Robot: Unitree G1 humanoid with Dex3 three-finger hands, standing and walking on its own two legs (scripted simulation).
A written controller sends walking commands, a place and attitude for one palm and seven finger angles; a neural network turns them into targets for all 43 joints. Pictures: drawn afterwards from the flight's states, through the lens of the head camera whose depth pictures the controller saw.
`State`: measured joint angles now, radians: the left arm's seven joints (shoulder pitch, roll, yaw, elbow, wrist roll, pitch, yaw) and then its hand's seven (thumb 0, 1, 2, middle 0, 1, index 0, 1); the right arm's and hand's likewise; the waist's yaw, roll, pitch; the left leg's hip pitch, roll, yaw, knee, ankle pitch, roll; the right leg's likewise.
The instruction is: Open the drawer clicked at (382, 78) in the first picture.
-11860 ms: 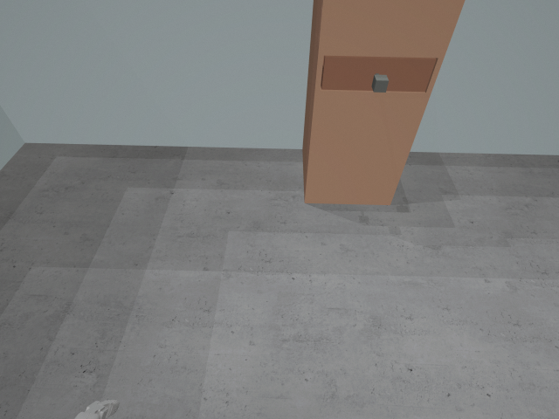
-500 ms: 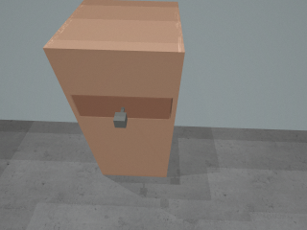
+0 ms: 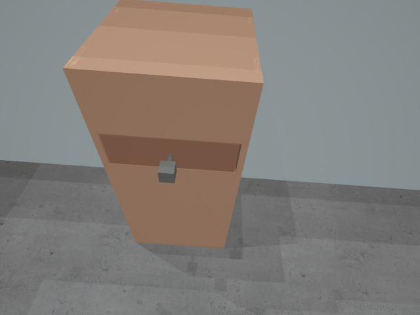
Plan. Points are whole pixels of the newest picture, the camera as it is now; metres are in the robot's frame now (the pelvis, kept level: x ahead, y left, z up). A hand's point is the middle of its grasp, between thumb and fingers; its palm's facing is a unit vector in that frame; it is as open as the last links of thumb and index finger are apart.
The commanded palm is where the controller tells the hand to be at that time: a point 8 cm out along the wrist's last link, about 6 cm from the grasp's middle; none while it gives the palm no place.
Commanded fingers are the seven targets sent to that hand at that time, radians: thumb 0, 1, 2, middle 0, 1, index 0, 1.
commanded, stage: raise the hand with hooked fingers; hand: left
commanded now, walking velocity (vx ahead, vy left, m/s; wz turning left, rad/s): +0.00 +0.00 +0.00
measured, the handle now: (168, 165) +0.51 +0.15 -0.09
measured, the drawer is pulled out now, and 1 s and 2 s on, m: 0.00 0.00 0.00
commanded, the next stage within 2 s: move the hooked fingers above the handle in 1.88 s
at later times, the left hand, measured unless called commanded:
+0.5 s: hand out of the picture +0.14 +0.19 -0.08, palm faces -0.12 -0.18 -0.98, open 9.1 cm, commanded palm +0.15 +0.20 +0.00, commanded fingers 0.00 0.27 0.63 -0.25 -0.70 -0.25 -0.70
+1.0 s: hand (120, 221) +0.28 +0.20 +0.01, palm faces +0.08 -0.06 -1.00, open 12.1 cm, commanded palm +0.25 +0.20 +0.07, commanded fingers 0.00 -0.31 0.38 -0.29 -1.08 -0.29 -1.08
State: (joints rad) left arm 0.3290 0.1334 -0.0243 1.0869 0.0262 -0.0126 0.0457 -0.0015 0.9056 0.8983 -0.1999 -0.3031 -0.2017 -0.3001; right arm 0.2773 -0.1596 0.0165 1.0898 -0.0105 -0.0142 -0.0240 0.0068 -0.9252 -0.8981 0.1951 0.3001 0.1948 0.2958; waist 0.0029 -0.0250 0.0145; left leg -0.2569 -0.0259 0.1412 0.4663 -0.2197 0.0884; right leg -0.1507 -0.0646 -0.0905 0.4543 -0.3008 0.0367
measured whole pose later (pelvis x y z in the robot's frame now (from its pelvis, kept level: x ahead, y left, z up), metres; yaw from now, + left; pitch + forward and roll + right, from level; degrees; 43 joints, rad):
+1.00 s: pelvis +0.04 -0.05 -0.03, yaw -1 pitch +10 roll +2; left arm 0.31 0.42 0.03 -0.03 0.98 -0.08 0.38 0.00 -0.10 0.47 -0.30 -0.94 -0.30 -0.94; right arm 0.13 -0.26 -0.03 0.63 -0.04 0.11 -0.02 0.01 -0.90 -0.90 0.20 0.30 0.20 0.30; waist 0.06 0.05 -0.11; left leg -0.53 -0.06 -0.04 0.74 -0.39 0.01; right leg -0.52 0.09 0.04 0.79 -0.43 -0.08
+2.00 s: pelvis +0.02 +0.02 -0.01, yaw +0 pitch +4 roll -1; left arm -0.08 0.47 -0.07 0.08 0.94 0.06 0.12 -0.01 -0.49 0.30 -0.32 -1.20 -0.32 -1.20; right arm 0.16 -0.24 -0.02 0.64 0.02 0.16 -0.01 0.01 -0.91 -0.90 0.20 0.30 0.20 0.30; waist 0.08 0.07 -0.02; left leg -0.35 -0.12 -0.04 0.54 -0.25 0.09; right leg -0.31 0.01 0.05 0.54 -0.29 0.01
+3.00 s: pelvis +0.05 -0.01 -0.02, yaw -1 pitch +13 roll +0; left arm -0.35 0.41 -0.11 0.51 1.03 -0.11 0.23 -0.01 -0.49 0.30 -0.32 -1.20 -0.32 -1.20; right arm 0.21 -0.24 -0.06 0.64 0.01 0.16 -0.06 0.00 -0.91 -0.90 0.20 0.30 0.20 0.30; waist 0.01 0.04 -0.12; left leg -0.56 -0.07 -0.05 0.72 -0.37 0.05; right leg -0.52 0.07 0.04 0.70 -0.40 -0.04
